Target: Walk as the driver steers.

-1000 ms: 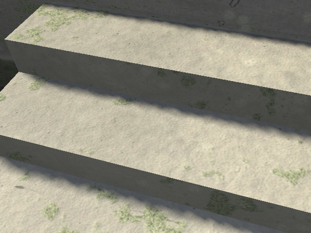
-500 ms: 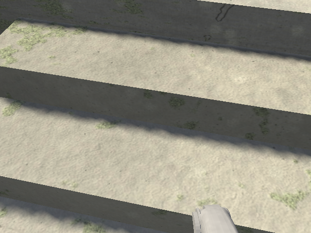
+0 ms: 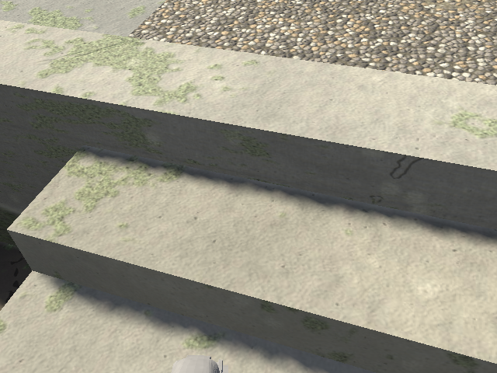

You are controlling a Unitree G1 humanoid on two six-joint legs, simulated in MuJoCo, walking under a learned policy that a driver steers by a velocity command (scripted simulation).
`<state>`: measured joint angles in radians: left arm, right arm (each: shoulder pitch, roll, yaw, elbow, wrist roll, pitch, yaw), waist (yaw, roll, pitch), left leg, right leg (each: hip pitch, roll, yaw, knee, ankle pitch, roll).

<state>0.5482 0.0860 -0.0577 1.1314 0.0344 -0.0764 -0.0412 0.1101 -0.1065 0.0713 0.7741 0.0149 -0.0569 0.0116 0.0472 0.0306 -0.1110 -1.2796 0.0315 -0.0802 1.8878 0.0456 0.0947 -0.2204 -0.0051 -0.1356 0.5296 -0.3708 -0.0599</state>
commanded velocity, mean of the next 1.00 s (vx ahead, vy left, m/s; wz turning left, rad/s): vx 0.50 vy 0.00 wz -0.02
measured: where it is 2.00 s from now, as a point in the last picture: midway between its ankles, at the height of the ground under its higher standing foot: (314, 85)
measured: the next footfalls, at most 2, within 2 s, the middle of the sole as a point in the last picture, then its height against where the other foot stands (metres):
left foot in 0.24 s outside the picture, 0.18 m higher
right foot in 0.82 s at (313, 257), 0.18 m higher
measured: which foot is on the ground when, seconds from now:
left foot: up 0.00-0.22, down 0.24-0.84, up 0.86-1.00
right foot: down 0.00-0.24, up 0.26-0.80, down 0.82-1.00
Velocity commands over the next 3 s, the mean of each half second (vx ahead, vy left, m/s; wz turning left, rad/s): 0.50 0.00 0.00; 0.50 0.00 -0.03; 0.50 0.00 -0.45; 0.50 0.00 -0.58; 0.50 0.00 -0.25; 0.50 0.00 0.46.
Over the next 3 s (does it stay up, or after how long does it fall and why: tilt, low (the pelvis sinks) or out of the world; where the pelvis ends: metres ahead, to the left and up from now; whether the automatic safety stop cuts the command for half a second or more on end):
stays up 1.66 -0.45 0.54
